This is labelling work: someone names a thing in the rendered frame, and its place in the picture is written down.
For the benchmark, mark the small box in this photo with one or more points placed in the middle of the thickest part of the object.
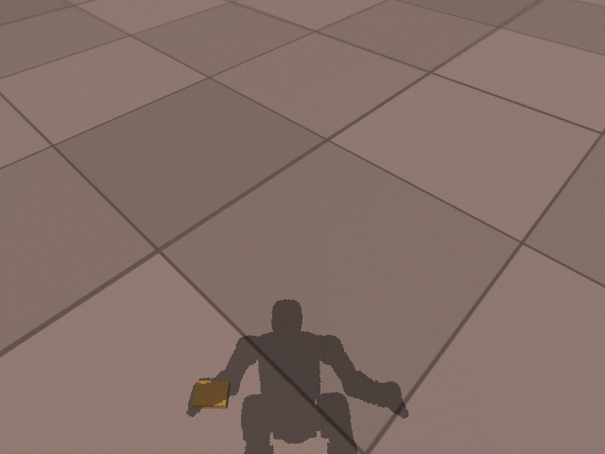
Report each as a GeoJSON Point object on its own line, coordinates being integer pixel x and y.
{"type": "Point", "coordinates": [211, 394]}

